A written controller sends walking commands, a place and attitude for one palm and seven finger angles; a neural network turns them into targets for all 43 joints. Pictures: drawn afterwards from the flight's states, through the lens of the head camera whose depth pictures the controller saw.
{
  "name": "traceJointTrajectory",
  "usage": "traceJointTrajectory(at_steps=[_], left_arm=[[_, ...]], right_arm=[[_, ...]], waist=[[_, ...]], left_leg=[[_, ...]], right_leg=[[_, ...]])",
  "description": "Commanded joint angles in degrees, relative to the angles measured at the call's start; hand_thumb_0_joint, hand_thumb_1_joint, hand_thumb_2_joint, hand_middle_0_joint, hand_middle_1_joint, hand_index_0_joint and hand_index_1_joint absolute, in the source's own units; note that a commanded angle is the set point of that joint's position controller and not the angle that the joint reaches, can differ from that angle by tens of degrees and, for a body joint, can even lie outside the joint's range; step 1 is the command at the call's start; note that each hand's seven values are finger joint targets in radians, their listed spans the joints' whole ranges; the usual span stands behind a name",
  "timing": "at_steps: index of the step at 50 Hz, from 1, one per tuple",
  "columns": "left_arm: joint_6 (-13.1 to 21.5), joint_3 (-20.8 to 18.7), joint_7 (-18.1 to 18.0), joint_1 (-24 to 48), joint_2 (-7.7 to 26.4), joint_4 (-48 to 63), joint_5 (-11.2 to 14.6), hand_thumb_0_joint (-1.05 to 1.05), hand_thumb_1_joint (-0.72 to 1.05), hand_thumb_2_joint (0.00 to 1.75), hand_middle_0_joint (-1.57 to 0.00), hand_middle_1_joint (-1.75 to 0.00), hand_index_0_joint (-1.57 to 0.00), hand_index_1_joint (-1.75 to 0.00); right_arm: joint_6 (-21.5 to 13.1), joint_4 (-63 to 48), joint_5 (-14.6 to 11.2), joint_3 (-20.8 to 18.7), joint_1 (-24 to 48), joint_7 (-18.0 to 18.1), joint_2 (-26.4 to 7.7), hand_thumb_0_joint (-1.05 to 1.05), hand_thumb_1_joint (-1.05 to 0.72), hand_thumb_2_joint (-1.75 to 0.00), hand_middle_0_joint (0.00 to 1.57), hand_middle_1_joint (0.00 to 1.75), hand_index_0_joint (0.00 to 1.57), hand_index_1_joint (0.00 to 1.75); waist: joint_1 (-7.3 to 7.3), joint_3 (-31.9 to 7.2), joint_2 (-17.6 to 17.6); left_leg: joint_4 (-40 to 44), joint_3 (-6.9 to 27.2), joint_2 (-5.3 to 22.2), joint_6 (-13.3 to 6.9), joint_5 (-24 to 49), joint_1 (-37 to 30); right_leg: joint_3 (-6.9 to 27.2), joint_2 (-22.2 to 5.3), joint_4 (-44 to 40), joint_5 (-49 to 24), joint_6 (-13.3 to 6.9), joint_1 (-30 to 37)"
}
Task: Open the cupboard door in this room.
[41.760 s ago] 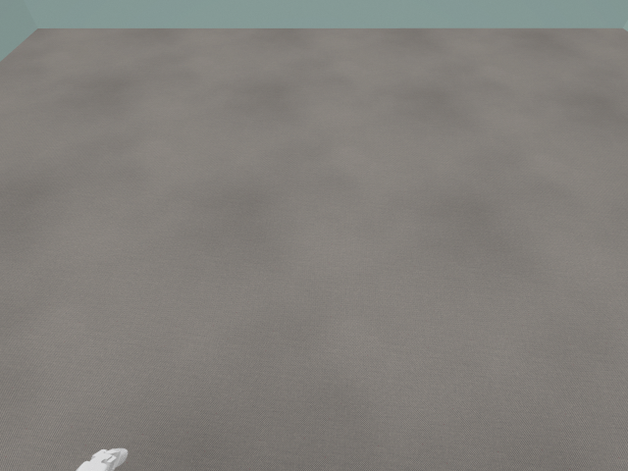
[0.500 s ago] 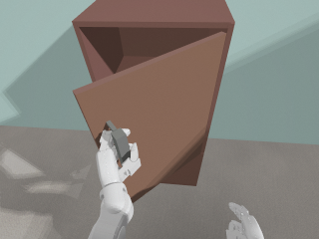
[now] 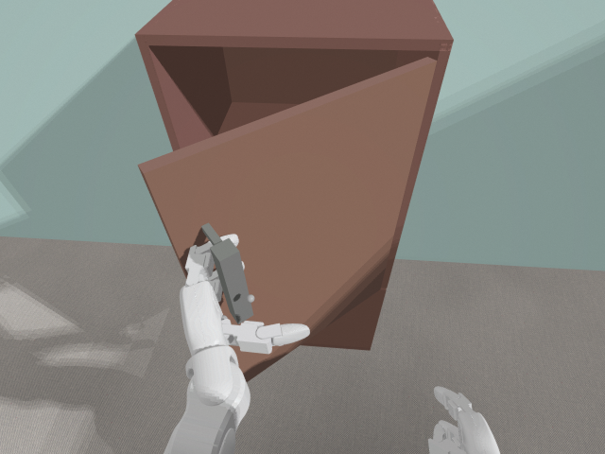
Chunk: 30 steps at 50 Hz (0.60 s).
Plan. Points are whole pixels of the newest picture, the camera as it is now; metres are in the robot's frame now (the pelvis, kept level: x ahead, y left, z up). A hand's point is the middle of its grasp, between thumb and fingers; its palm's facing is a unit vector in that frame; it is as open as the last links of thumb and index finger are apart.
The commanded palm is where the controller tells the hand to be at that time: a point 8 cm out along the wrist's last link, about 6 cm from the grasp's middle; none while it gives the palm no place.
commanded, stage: open thumb and fingers to let go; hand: left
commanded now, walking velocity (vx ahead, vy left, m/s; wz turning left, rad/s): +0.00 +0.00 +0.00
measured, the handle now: (226, 273) +0.32 +0.13 +0.09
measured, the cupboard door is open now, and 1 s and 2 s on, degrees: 41 42 41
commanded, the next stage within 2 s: slide the hand sideways off the handle in 0.16 s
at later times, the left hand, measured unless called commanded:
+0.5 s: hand (243, 331) +0.24 +0.09 +0.09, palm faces -0.13 -0.99 +0.00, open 16.1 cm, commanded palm +0.22 +0.14 +0.09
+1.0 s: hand (207, 353) +0.22 +0.13 +0.08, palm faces -0.02 -1.00 -0.02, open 16.2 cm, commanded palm +0.19 +0.19 +0.09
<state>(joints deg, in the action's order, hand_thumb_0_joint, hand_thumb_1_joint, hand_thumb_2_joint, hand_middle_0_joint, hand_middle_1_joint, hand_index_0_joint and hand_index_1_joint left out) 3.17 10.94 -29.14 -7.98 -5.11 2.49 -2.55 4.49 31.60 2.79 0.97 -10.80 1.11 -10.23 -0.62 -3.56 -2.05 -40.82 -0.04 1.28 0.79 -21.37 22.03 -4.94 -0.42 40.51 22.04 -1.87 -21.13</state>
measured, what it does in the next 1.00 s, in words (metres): stands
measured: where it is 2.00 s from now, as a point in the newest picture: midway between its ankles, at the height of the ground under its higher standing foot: outside the picture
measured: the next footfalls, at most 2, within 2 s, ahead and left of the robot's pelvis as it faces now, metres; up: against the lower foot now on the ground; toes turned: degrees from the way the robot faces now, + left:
none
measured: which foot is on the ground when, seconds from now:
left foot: down 0.00-1.00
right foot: down 0.00-1.00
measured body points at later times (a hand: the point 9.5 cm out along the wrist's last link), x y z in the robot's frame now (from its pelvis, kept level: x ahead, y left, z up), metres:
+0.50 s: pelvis -0.01 +0.02 -0.01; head +0.00 +0.01 +0.44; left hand +0.24 +0.14 +0.09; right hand +0.17 -0.19 -0.09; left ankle +0.00 +0.13 -0.72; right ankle -0.01 -0.10 -0.72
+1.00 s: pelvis +0.00 +0.01 -0.01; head +0.01 -0.01 +0.44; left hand +0.21 +0.18 +0.08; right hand +0.17 -0.21 -0.08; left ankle +0.00 +0.13 -0.72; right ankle -0.01 -0.10 -0.72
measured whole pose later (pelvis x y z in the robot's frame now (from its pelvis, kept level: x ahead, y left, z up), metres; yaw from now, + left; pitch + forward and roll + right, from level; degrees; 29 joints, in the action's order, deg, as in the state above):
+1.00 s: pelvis +0.00 +0.01 -0.01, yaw -1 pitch +4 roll +0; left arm 9.2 2.8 2.4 -23.6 8.0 14.2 8.4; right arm -4.2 27.2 -0.8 2.0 -14.5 1.5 -12.6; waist -0.5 -3.7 -2.4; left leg -45.7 -0.8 1.5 0.2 -23.4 26.4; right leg -4.1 -0.4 44.8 23.4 -1.3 -25.6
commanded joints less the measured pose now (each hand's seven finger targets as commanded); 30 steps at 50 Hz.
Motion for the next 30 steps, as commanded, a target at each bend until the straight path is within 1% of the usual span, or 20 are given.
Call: traceJointTrajectory(at_steps=[1, 2, 3, 6, 7, 9, 13, 14, 15, 16, 17, 18, 19, 21, 22, 23, 25, 27, 29, 30], left_arm=[[2.99, 0.33, -1.41, 12.15, -1.73, 13.34, -1.61, 0.00, -0.50, 0.30, -0.20, -0.60, -0.20, -0.60], [2.79, -0.04, -1.56, 11.27, -1.26, 13.39, -1.82, 0.00, -0.50, 0.30, -0.19, -0.55, -0.19, -0.55], [2.45, 1.02, -1.71, 11.62, -2.22, 13.02, -1.92, 0.00, -0.50, 0.30, -0.18, -0.50, -0.18, -0.50], [1.69, 1.15, -2.27, 11.30, -2.86, 13.04, -2.03, 0.00, -0.50, 0.30, -0.16, -0.35, -0.16, -0.35], [1.34, 1.17, -2.22, 11.29, -2.94, 12.92, -1.92, 0.00, -0.50, 0.30, -0.15, -0.30, -0.15, -0.30], [1.23, 2.39, -2.18, 11.50, -4.12, 14.23, -1.64, 0.00, -0.50, 0.30, -0.15, -0.30, -0.15, -0.30], [0.51, 2.55, -2.43, 9.13, -4.08, 15.36, -1.84, 0.00, -0.50, 0.30, -0.15, -0.30, -0.15, -0.30], [3.23, 11.86, 9.57, 9.02, 2.11, 13.90, -6.49, 0.00, -0.50, 0.30, -0.15, -0.30, -0.15, -0.30], [6.15, 6.17, 16.01, 11.15, 7.04, 17.10, -4.06, 0.00, -0.50, 0.30, -0.15, -0.30, -0.15, -0.30], [8.05, 6.58, 21.13, 12.23, 8.38, 19.31, -2.80, 0.00, -0.50, 0.30, -0.15, -0.30, -0.15, -0.30], [8.99, 6.40, 25.46, 12.84, 9.16, 19.39, -0.80, 0.00, -0.50, 0.30, -0.15, -0.30, -0.15, -0.30], [9.51, 5.93, 29.14, 12.85, 9.41, 18.70, 1.55, 0.00, -0.50, 0.30, -0.15, -0.30, -0.15, -0.30], [9.29, 5.09, 31.16, 11.17, 7.89, 18.14, 4.69, 0.00, -0.50, 0.30, -0.15, -0.30, -0.15, -0.30], [8.30, 2.82, 31.70, 9.11, 6.08, 18.11, 9.11, 0.00, -0.50, 0.30, -0.15, -0.30, -0.15, -0.30], [7.60, 1.95, 30.84, 6.62, 5.41, 17.70, 10.23, 0.00, -0.50, 0.30, -0.15, -0.30, -0.15, -0.30], [7.02, 0.48, 29.58, 5.02, 6.03, 17.77, 10.59, 0.00, -0.50, 0.30, -0.15, -0.30, -0.15, -0.30], [6.32, -1.97, 26.81, 4.97, 8.00, 17.61, 9.49, 0.00, -0.50, 0.30, -0.15, -0.30, -0.15, -0.30], [6.45, -3.81, 24.95, 4.40, 10.52, 17.58, 7.56, 0.00, -0.50, 0.30, -0.15, -0.30, -0.15, -0.30], [6.93, -4.31, 24.30, 3.20, 10.73, 18.46, 6.61, 0.00, -0.50, 0.30, -0.15, -0.30, -0.15, -0.30], [6.98, -4.67, 24.40, 2.32, 11.10, 18.14, 6.46, 0.00, -0.50, 0.30, -0.15, -0.30, -0.15, -0.30]], right_arm=[[-2.78, -9.51, 0.08, -1.49, 7.32, 0.18, -4.90, 0.00, -0.90, -0.90, 0.20, 0.30, 0.20, 0.30], [-2.62, -9.57, -0.03, -1.58, 7.42, 0.13, -4.94, 0.00, -0.90, -0.90, 0.20, 0.30, 0.20, 0.30], [-2.42, -9.49, -0.09, -1.40, 7.64, 0.05, -4.84, 0.00, -0.90, -0.90, 0.20, 0.30, 0.20, 0.30], [-2.17, -9.73, -0.05, -1.55, 7.48, -0.08, -4.74, 0.00, -0.90, -0.90, 0.20, 0.30, 0.20, 0.30], [-1.99, -9.62, -0.12, -1.50, 7.35, -0.12, -4.83, 0.00, -0.90, -0.90, 0.20, 0.30, 0.20, 0.30], [-1.91, -9.88, -0.29, -1.48, 7.74, -0.32, -4.76, 0.00, -0.90, -0.90, 0.20, 0.30, 0.20, 0.30], [-1.57, -10.06, -0.42, -1.55, 7.88, -0.69, -4.69, 0.00, -0.90, -0.90, 0.20, 0.30, 0.20, 0.30], [-1.66, -8.23, -0.67, -1.18, 3.78, -1.07, -6.84, 0.00, -0.90, -0.90, 0.20, 0.30, 0.20, 0.30], [-1.97, -9.74, -1.27, -1.70, 3.26, -0.46, -6.54, 0.00, -0.90, -0.90, 0.20, 0.30, 0.20, 0.30], [-2.69, -10.69, -1.47, -1.44, 3.76, 0.10, -6.77, 0.00, -0.90, -0.90, 0.20, 0.30, 0.20, 0.30], [-3.30, -10.98, -2.01, -1.21, 3.47, 0.48, -6.88, 0.00, -0.90, -0.90, 0.20, 0.30, 0.20, 0.30], [-4.16, -11.37, -2.49, -0.71, 3.68, 0.73, -6.72, 0.00, -0.90, -0.90, 0.20, 0.30, 0.20, 0.30], [-5.12, -12.20, -3.03, -0.44, 4.01, 0.90, -6.40, 0.00, -0.90, -0.90, 0.20, 0.30, 0.20, 0.30], [-6.95, -13.05, -3.94, -0.32, 4.83, 1.13, -6.45, 0.00, -0.90, -0.90, 0.20, 0.30, 0.20, 0.30], [-7.76, -13.40, -4.14, -0.18, 5.21, 0.93, -6.34, 0.00, -0.90, -0.90, 0.20, 0.30, 0.20, 0.30], [-8.33, -13.53, -4.20, -0.22, 5.07, 0.82, -6.47, 0.00, -0.90, -0.90, 0.20, 0.30, 0.20, 0.30], [-8.85, -13.38, -3.88, -0.22, 4.66, 0.50, -6.84, 0.00, -0.90, -0.90, 0.20, 0.30, 0.20, 0.30], [-9.15, -13.21, -3.51, -0.40, 4.45, 0.28, -7.02, 0.00, -0.90, -0.90, 0.20, 0.30, 0.20, 0.30], [-9.33, -13.48, -3.27, -0.32, 4.40, 0.00, -6.67, 0.00, -0.90, -0.90, 0.20, 0.30, 0.20, 0.30], [-9.28, -13.55, -3.33, -0.29, 4.27, -0.09, -6.69, 0.00, -0.90, -0.90, 0.20, 0.30, 0.20, 0.30]], waist=[[-0.04, -9.59, 5.72], [-0.36, -9.38, 4.74], [-0.08, -8.93, 4.27], [-0.35, -10.71, 5.79], [-0.43, -10.28, 5.13], [-0.20, -10.26, 4.97], [-0.70, -10.56, 4.11], [4.30, -7.41, 7.91], [2.78, -9.72, 6.77], [2.25, -11.63, 3.71], [2.69, -11.33, 0.52], [2.61, -10.65, -0.15], [2.20, -10.23, 0.79], [1.58, -9.03, 2.79], [0.64, -8.87, 2.13], [0.39, -8.36, 3.23], [0.27, -7.34, 5.95], [-0.19, -7.09, 5.61], [-0.54, -7.86, 4.96], [-0.47, -7.02, 4.46]], left_leg=[[3.42, 0.03, -1.47, -1.71, 13.30, -3.30], [3.51, 0.24, -1.33, -1.57, 13.61, -3.17], [3.48, 0.23, -1.26, -1.56, 13.73, -3.30], [3.08, 0.19, -1.26, -1.49, 14.44, -3.23], [3.36, 0.50, -1.18, -1.37, 14.89, -3.05], [3.21, 0.55, -1.04, -1.36, 15.02, -3.42], [3.17, 0.82, -0.73, -1.09, 16.46, -3.47], [2.64, 0.93, -0.78, -1.92, 16.98, -4.06], [2.48, 0.68, -0.78, -2.26, 16.57, -3.73], [2.29, 0.40, -1.23, -2.52, 15.89, -4.61], [2.28, 0.62, -1.26, -2.40, 15.44, -5.20], [2.33, 1.12, -1.29, -2.26, 14.69, -5.00], [2.68, 1.52, -1.22, -2.11, 13.31, -4.53], [3.28, 2.06, -1.12, -1.66, 10.80, -3.55], [3.92, 2.35, -1.10, -1.42, 10.41, -3.43], [4.08, 2.32, -1.04, -1.32, 9.65, -2.96], [4.48, 2.29, -1.04, -1.30, 7.93, -1.58], [4.45, 1.89, -1.08, -1.54, 7.03, -0.92], [4.32, 1.36, -1.13, -1.59, 7.20, -0.88], [4.32, 1.04, -1.17, -1.53, 6.47, -0.26]], right_leg=[[2.22, -0.39, -6.40, -15.10, 0.21, 3.09], [1.85, -0.22, -6.09, -14.93, -0.10, 3.20], [1.55, -0.18, -5.67, -15.03, -0.14, 2.46], [1.35, 0.01, -5.12, -15.98, -0.10, 3.06], [1.12, 0.05, -4.92, -16.26, -0.27, 3.23], [0.90, 0.24, -4.54, -16.11, -0.30, 2.54], [0.37, 0.48, -3.62, -16.95, -0.65, 2.57], [2.57, 0.04, -2.87, -20.20, 0.00, -0.56], [2.41, -0.01, -2.50, -21.17, -0.08, 0.64], [2.79, -0.14, -2.16, -21.13, -0.16, 1.27], [2.65, -0.18, -1.90, -20.26, -0.42, 0.60], [2.32, 0.03, -1.73, -18.98, -0.49, -0.15], [1.69, 0.37, -1.95, -17.25, -0.48, -0.23], [0.59, 0.83, -2.62, -13.89, -0.16, -0.78], [0.11, 0.96, -2.57, -12.56, -0.26, -0.55], [-0.09, 0.93, -2.79, -11.80, -0.02, -0.96], [0.01, 0.92, -3.07, -9.87, 0.19, -1.28], [0.70, 0.80, -3.21, -8.47, 0.15, -1.28], [1.11, 0.69, -3.00, -8.62, 0.05, -0.90], [1.20, 0.70, -3.14, -7.99, 0.05, -1.09]])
